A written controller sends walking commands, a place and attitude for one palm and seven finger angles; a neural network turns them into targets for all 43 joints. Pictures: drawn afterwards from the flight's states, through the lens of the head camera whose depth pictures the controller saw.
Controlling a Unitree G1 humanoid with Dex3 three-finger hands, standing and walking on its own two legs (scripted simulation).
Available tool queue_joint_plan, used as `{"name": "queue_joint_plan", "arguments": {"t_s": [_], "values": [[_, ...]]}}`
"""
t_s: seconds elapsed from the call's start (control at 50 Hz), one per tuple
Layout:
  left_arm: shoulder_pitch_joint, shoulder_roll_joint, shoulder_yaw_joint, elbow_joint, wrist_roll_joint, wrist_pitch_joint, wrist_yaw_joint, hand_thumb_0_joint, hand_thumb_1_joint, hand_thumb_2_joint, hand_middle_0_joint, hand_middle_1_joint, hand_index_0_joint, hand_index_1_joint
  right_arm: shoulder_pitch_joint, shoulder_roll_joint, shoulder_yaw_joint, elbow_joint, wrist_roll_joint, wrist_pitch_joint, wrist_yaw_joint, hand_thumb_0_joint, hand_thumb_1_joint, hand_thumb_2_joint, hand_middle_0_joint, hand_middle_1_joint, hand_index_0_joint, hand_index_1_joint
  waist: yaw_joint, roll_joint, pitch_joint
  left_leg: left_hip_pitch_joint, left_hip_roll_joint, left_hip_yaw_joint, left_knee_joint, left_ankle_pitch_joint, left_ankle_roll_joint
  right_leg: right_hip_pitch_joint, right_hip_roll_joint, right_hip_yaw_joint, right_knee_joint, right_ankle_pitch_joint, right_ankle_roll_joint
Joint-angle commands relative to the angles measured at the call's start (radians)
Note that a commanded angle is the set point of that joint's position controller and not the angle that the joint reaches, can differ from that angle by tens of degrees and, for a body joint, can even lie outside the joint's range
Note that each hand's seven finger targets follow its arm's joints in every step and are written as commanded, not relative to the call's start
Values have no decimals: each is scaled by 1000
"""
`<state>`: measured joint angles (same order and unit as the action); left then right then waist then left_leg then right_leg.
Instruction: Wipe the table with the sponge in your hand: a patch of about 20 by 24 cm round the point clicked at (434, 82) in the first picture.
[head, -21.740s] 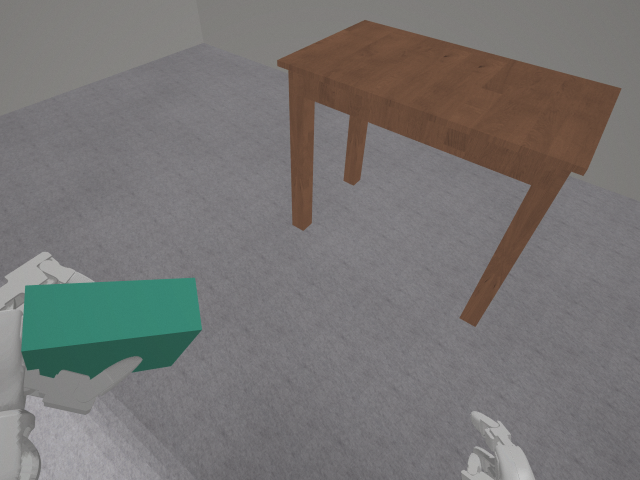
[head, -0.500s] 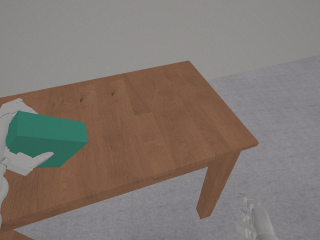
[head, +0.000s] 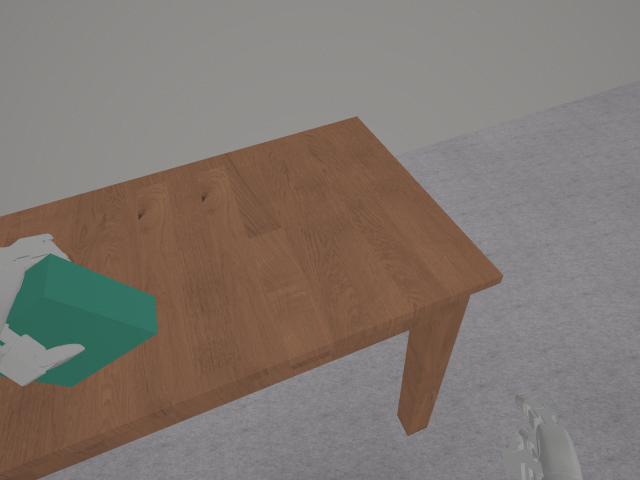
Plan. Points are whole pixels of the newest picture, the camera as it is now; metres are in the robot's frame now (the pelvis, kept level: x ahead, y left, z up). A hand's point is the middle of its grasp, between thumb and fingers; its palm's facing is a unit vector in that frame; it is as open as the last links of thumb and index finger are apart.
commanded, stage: turn the palm down, sponge in hand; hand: left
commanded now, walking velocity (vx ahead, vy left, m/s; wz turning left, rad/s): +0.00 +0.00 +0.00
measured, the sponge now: (81, 332) +0.23 +0.30 +0.12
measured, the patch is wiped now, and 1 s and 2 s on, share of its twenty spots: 0.00 0.00 0.00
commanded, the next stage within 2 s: move the sponge above the wiping area in 1.16 s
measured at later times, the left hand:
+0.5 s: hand (30, 324) +0.21 +0.32 +0.16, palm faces +0.11 -0.21 -0.97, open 9.4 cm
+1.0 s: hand (34, 299) +0.23 +0.33 +0.17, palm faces +0.13 -0.05 -0.99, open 9.4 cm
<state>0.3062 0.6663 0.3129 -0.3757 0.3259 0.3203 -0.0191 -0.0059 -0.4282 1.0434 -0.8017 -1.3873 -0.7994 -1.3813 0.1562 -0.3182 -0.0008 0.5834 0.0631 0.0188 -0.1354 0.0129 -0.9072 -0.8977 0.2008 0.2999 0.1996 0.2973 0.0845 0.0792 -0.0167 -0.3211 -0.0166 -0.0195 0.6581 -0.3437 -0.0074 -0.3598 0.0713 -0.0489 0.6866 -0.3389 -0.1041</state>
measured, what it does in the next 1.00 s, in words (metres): stands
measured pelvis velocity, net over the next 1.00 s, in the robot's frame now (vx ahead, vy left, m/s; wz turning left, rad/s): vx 0.00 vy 0.05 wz -0.01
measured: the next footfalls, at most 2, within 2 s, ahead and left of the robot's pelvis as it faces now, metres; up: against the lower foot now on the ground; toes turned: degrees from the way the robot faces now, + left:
none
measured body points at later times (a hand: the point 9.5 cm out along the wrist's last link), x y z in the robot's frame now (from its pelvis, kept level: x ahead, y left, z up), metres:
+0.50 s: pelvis -0.02 +0.04 +0.02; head -0.02 +0.00 +0.46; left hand +0.20 +0.33 +0.21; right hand +0.25 -0.14 -0.05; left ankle +0.00 +0.14 -0.72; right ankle +0.02 -0.04 -0.72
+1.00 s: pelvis +0.00 +0.05 +0.02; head -0.01 +0.00 +0.47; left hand +0.22 +0.33 +0.22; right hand +0.26 -0.13 -0.05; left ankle +0.00 +0.14 -0.72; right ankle +0.02 -0.04 -0.72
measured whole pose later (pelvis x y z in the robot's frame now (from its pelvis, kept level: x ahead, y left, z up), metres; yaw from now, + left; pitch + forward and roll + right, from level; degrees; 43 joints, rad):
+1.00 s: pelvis +0.00 +0.05 +0.02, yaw -1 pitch -3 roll +1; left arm 0.09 0.59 -0.06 -0.36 0.86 0.49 -0.07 0.00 -0.43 1.05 -0.81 -1.38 -0.80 -1.38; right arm -0.02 -0.26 0.09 0.65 0.03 0.05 -0.07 0.01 -0.91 -0.90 0.20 0.30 0.21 0.30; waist 0.15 0.10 0.02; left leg -0.14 -0.06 0.00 0.42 -0.23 0.04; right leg -0.18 0.03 -0.01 0.46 -0.22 -0.05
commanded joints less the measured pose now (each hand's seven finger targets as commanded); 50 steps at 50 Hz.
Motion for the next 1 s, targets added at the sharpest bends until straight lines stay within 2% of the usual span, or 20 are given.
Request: {"name": "queue_joint_plan", "arguments": {"t_s": [0.0,0.04,0.08,0.14,0.16,0.28,0.36,0.44,0.52,0.54,0.56,0.64,0.66,0.76,0.84,0.86,0.88,0.94,0.96,0.98], "values": [[-196,257,105,-290,83,-121,36,0,100,1300,-1200,-1600,-1200,-1600,-181,-54,-16,-201,-16,-91,-14,0,-900,-900,200,300,200,300,-1,-77,-212,15,-4,-2,-17,215,50,147,-144,253,-195,182,113],[-202,300,150,-309,134,-119,72,0,100,1300,-1200,-1600,-1200,-1600,-229,-44,-7,-196,-16,-103,-10,0,-900,-900,200,300,200,300,26,-6,-209,39,-10,-4,-27,227,46,133,-125,273,-202,134,83],[-215,289,145,-291,173,-103,103,0,100,1300,-1200,-1600,-1200,-1600,-198,-39,-8,-182,-27,-97,-5,0,-900,-900,200,300,200,300,28,26,-219,50,-3,-6,-59,237,42,136,-120,205,-190,149,79],[-223,290,160,-187,196,-12,128,0,100,1300,-1200,-1600,-1200,-1600,-253,-42,6,-164,-15,-83,5,0,-900,-900,200,300,200,300,50,37,-141,25,-5,-19,-109,215,30,132,-95,189,-202,128,60],[-267,231,87,-187,199,20,122,0,100,1300,-1200,-1600,-1200,-1600,-244,-47,6,-167,-19,-71,8,0,-900,-900,200,300,200,300,38,48,-140,25,7,-13,-129,213,29,142,-102,150,-199,148,64],[-324,183,-73,-126,268,181,20,0,100,1300,-1200,-1600,-1200,-1600,-311,-53,38,-180,3,-50,18,0,-900,-900,200,300,200,300,26,-26,-96,46,6,-35,-199,166,40,148,-90,118,-239,84,70],[-403,130,-182,-205,345,164,-53,0,100,1300,-1200,-1600,-1200,-1600,-354,-35,53,-195,2,-60,14,0,-900,-900,200,300,200,300,13,-36,-119,104,6,-51,-227,150,55,151,-78,101,-254,65,64],[-465,241,-87,-299,456,97,-33,0,100,1300,-1200,-1600,-1200,-1600,-388,-21,59,-175,-16,-69,17,0,-900,-900,200,300,200,300,44,26,-189,153,6,-87,-262,181,55,206,-54,149,-244,90,37],[-492,252,-45,-221,517,79,30,0,100,1300,-1200,-1600,-1200,-1600,-360,-17,54,-129,-34,-51,30,0,-900,-900,200,300,200,300,62,66,-194,152,13,-109,-291,234,34,241,-60,138,-251,138,25],[-508,275,-8,-199,520,103,48,0,100,1300,-1200,-1600,-1200,-1600,-405,-18,58,-122,-29,-54,37,0,-900,-900,200,300,200,300,81,85,-176,136,9,-114,-295,228,30,255,-44,170,-252,133,8],[-520,204,-69,-168,514,123,53,0,100,1300,-1200,-1600,-1200,-1600,-390,-17,55,-117,-32,-46,43,0,-900,-900,200,300,200,300,71,77,-178,137,12,-99,-294,252,26,256,-56,128,-256,158,14],[-473,139,-117,-88,482,202,27,0,100,1300,-1200,-1600,-1200,-1600,-444,-21,58,-115,-9,-31,56,0,-900,-900,200,300,200,300,70,29,-122,137,5,-92,-302,261,19,230,-54,147,-283,169,13],[-455,78,-183,-90,466,212,6,0,100,1300,-1200,-1600,-1200,-1600,-423,-25,57,-124,-9,-26,56,0,-900,-900,200,300,200,300,56,8,-123,133,8,-79,-301,260,25,235,-65,110,-290,187,25],[-423,27,-262,-135,491,219,-43,0,100,1300,-1200,-1600,-1200,-1600,-421,-23,57,-151,-2,-30,55,0,-900,-900,200,300,200,300,40,-31,-138,145,12,-81,-307,221,42,232,-62,102,-288,172,34],[-520,218,-125,-273,570,190,-21,0,100,1300,-1200,-1600,-1200,-1600,-457,-26,58,-149,-21,-35,54,0,-900,-900,200,300,200,300,71,47,-252,173,6,-104,-305,290,52,319,-46,172,-251,210,13],[-546,195,-153,-283,583,180,-15,0,100,1300,-1200,-1600,-1200,-1600,-433,-20,58,-155,-31,-38,53,0,-900,-900,200,300,200,300,70,58,-277,179,0,-96,-297,337,54,340,-56,141,-242,236,13],[-543,246,-107,-263,608,166,-1,0,100,1300,-1200,-1600,-1200,-1600,-412,-19,55,-137,-34,-40,57,0,-900,-900,200,300,200,300,76,67,-297,196,0,-105,-291,386,47,343,-58,160,-242,252,8],[-533,276,-55,-193,613,171,27,0,100,1300,-1200,-1600,-1200,-1600,-442,-20,55,-113,-33,-36,66,0,-900,-900,200,300,200,300,92,45,-232,194,-4,-117,-287,393,42,320,-47,214,-276,246,-12],[-538,192,-126,-157,596,179,25,0,100,1300,-1200,-1600,-1200,-1600,-427,-16,55,-113,-33,-31,67,0,-900,-900,200,300,200,300,76,29,-212,193,-6,-95,-283,400,42,310,-61,174,-283,270,-3],[-520,199,-109,-133,581,180,30,0,100,1300,-1200,-1600,-1200,-1600,-413,-15,49,-104,-24,-30,73,0,-900,-900,200,300,200,300,76,12,-200,191,-3,-99,-285,402,34,298,-66,178,-288,268,2]]}}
